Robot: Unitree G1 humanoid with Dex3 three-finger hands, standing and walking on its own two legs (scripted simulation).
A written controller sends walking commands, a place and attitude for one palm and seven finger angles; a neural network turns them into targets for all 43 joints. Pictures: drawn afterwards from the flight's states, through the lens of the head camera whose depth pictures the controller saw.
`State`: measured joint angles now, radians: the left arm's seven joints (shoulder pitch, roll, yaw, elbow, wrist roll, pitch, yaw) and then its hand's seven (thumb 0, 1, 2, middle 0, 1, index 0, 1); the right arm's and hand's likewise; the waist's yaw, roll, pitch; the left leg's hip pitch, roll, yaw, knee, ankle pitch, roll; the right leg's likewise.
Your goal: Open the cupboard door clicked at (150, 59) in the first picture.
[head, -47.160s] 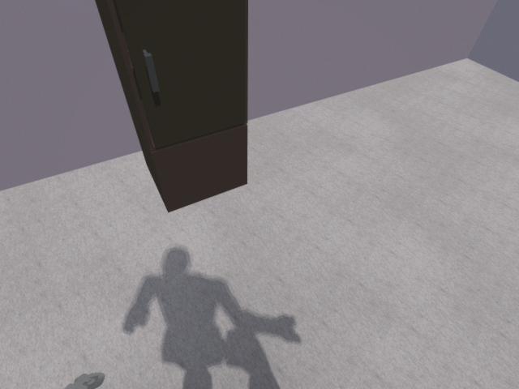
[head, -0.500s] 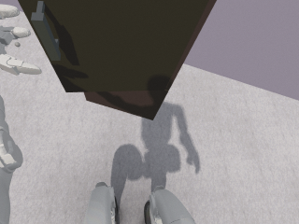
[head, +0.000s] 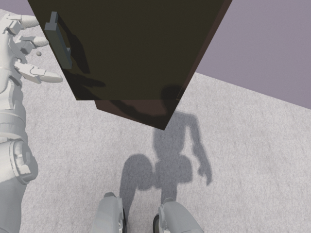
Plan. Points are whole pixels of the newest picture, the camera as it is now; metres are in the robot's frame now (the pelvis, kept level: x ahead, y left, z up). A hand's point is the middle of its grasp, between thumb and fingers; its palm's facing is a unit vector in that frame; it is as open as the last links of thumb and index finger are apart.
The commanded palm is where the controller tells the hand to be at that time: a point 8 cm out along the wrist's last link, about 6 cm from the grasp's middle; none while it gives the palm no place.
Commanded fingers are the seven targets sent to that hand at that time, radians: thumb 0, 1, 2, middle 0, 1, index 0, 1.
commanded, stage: slide the fingers in behind the handle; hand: left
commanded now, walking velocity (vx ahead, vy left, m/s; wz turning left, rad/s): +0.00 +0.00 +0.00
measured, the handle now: (61, 42) +0.56 +0.20 +0.08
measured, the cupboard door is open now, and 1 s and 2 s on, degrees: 21 21 21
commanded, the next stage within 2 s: move the hooked fingers beside the handle in 0.96 s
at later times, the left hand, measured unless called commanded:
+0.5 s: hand (41, 55) +0.52 +0.23 +0.08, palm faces +0.09 -1.00 +0.00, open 14.4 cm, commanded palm +0.50 +0.22 +0.07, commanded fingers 0.00 -0.50 0.30 -0.30 -1.20 -0.30 -1.20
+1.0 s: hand (43, 56) +0.51 +0.23 +0.08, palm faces +0.11 -0.99 -0.01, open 14.7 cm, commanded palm +0.50 +0.21 +0.07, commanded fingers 0.00 -0.50 0.30 -0.30 -1.20 -0.30 -1.20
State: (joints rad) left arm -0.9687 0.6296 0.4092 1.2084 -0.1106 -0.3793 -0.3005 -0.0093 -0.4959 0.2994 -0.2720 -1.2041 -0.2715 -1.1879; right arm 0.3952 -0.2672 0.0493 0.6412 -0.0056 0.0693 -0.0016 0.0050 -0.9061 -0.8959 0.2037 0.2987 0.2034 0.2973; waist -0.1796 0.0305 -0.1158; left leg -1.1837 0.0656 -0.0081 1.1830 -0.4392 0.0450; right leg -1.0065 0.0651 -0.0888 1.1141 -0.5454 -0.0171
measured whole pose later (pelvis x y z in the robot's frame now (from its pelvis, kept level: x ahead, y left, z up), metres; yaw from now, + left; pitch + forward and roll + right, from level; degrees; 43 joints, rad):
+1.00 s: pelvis +0.00 +0.01 +0.00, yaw +3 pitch +25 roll -7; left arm -1.02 0.50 0.22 1.21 -0.13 -0.40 -0.13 -0.01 -0.50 0.30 -0.16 -1.20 -0.16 -1.17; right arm 0.38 -0.25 0.02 0.69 -0.03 0.04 0.04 0.00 -0.91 -0.90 0.20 0.30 0.20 0.30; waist -0.14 0.03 -0.13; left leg -1.20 0.02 -0.04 1.20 -0.43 0.05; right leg -0.99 0.03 -0.13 1.12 -0.56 -0.01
